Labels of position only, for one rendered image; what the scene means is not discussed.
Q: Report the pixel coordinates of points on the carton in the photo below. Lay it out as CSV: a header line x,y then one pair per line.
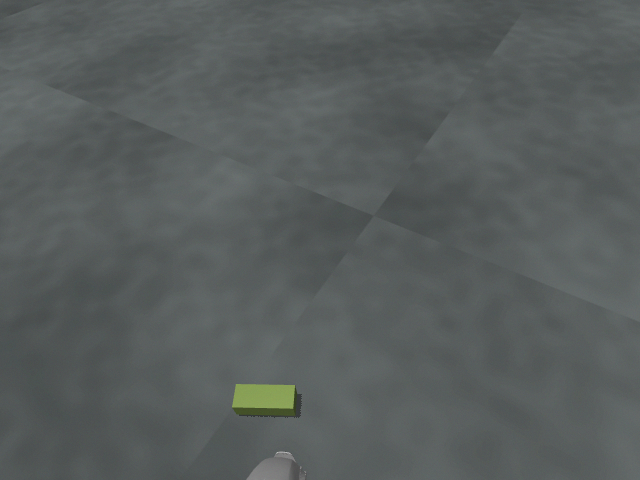
x,y
259,399

